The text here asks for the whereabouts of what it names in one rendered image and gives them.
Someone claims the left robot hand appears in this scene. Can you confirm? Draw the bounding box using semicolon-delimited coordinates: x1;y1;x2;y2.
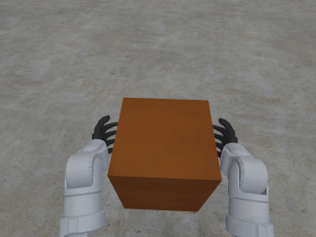
92;115;119;154

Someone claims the right robot hand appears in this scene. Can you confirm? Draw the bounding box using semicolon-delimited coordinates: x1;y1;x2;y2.
212;118;238;158

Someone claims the robot left forearm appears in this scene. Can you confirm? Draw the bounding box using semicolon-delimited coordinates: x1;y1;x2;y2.
59;139;110;237

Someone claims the robot right forearm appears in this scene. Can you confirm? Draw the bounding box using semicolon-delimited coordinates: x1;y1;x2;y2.
220;142;275;237

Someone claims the carton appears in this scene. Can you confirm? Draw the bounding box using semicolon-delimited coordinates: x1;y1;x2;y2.
108;97;222;212

